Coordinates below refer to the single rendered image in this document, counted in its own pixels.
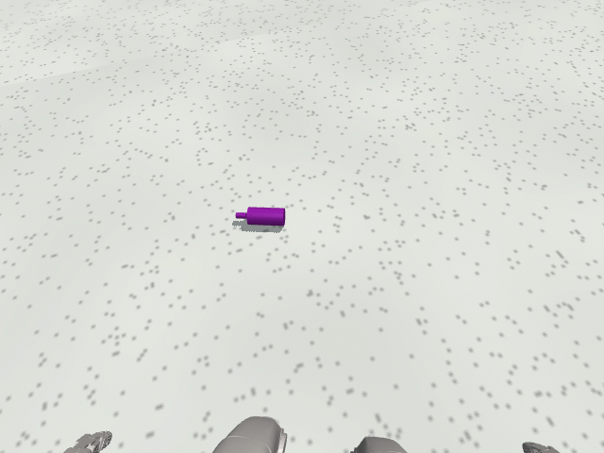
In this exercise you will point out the left robot hand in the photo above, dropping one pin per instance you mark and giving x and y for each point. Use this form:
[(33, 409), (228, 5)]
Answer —
[(91, 443)]

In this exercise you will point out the bottle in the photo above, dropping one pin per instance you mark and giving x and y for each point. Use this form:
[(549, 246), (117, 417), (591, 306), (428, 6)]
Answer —
[(263, 216)]

